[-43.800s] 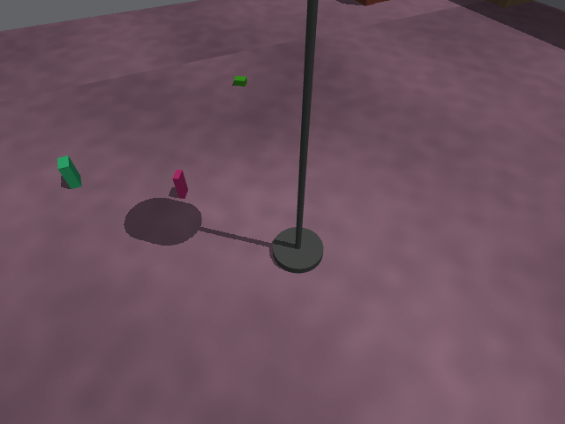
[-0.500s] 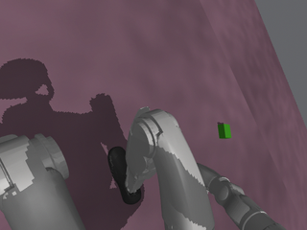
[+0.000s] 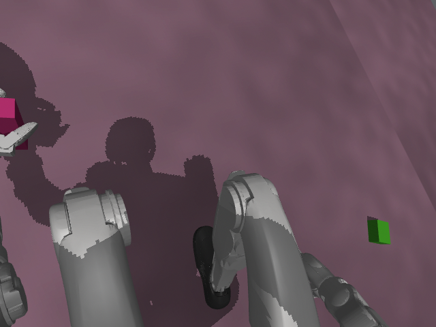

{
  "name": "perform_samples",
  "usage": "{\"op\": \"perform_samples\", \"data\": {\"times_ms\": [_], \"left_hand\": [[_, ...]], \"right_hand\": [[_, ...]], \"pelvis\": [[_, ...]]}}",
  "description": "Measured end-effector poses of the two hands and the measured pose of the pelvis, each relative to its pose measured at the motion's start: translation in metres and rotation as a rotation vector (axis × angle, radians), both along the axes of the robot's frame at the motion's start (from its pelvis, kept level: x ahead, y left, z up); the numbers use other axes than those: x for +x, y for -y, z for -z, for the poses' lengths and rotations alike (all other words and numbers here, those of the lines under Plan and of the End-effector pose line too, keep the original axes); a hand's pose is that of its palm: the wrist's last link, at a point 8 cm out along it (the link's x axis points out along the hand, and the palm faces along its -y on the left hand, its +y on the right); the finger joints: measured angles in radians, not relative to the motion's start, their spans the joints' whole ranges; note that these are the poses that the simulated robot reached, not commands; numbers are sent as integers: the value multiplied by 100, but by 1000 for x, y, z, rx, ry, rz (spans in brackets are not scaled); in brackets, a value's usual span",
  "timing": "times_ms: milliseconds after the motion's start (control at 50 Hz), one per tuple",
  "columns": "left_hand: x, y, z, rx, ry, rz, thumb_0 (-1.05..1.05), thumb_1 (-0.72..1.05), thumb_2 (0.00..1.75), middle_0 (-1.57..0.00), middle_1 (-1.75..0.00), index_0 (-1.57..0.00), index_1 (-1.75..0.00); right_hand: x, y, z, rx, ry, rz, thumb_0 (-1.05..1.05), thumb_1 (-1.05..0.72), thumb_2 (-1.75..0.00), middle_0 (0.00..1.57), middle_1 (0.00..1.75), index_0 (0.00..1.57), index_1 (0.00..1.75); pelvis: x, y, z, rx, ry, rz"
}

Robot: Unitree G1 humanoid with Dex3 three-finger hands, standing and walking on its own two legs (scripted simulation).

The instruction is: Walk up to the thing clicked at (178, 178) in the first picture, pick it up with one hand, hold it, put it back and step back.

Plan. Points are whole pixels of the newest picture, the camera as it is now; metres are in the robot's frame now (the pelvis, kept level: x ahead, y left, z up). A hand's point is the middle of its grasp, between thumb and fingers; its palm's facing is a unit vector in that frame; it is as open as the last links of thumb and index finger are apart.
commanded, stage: settle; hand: left
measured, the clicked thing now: out of the picture +0.43 +0.31 -0.13
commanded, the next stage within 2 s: hold in 0.46 s
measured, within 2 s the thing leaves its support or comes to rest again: neither
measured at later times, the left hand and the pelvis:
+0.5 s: hand out of the picture +0.44 +0.31 -0.01, palm faces +0.33 -0.94 -0.09, open 8.1 cm; pelvis +0.02 -0.01 +0.03, yaw +6 degrees
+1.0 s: hand out of the picture +0.41 +0.30 +0.08, palm faces +0.34 -0.94 -0.09, open 8.1 cm; pelvis +0.02 -0.02 +0.09, yaw +9 degrees
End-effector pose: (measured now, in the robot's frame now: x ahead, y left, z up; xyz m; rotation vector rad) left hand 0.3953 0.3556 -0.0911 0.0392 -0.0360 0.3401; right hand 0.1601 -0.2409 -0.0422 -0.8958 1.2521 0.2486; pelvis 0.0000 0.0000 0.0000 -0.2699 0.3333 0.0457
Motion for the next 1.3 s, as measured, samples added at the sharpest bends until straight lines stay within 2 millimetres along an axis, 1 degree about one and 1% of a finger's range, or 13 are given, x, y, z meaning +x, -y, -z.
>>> {"op": "perform_samples", "data": {"times_ms": [120, 260, 380, 480, 640, 740, 840, 1000, 1140, 1300], "left_hand": [[-4, -4, -22, 14, -19, -2, -3, -29, 89, -103, -123, -99, -121], [-5, -7, -47, 25, -37, -10, -4, -28, 88, -103, -123, -99, -122], [-1, -4, -68, 37, -42, -6, -4, -27, 87, -102, -123, -99, -122], [4, 1, -80, 38, -57, -1, -4, -27, 87, -102, -123, -99, -122], [9, 9, -97, 29, -55, -1, -4, -27, 87, -103, -123, -99, -122], [5, 10, -110, 28, -52, 10, -4, -27, 87, -102, -123, -99, -122], [-7, 10, -131, 25, -51, 1, -4, -27, 87, -102, -123, -99, -122], [-26, 10, -178, 39, -61, -5, -4, -27, 86, -103, -123, -99, -121], [-38, 17, -220, 26, -65, 2, -4, -28, 87, -103, -122, -99, -121], [-52, 27, -277, 18, -67, -13, -4, -28, 87, -103, -122, -100, -121]], "right_hand": [[8, 0, 5, 54, 21, 52, 0, -89, -88, 21, 30, 20, 30], [16, 2, 11, 103, 30, 112, 0, -88, -88, 21, 30, 20, 30], [19, 7, 16, 132, 28, 163, 0, -88, -88, 21, 30, 20, 30], [19, 14, 18, 146, 28, 205, 0, -88, -88, 21, 30, 20, 30], [19, 23, 16, 152, 36, 249, 0, -89, -89, 20, 30, 20, 30], [21, 25, 9, 158, 60, 276, 0, -90, -89, 20, 30, 20, 30], [27, 22, -2, 177, 95, 296, 0, -91, -89, 20, 30, 20, 30], [43, 13, -28, 233, 167, 317, 0, -92, -89, 20, 30, 20, 30], [57, 4, -62, 275, 232, 322, 0, -92, -89, 20, 30, 20, 30], [73, -5, -109, 312, 289, 331, 0, -91, -89, 20, 30, 20, 30]], "pelvis": [[4, 3, -8, 24, -53, -17], [10, 7, -17, 50, -114, -34], [15, 10, -25, 71, -158, -44], [18, 14, -31, 89, -185, -49], [21, 18, -40, 109, -211, -54], [22, 19, -47, 116, -222, -58], [22, 19, -59, 125, -231, -67], [21, 19, -91, 138, -248, -79], [22, 17, -124, 144, -247, -87], [28, 16, -171, 154, -231, -101]]}}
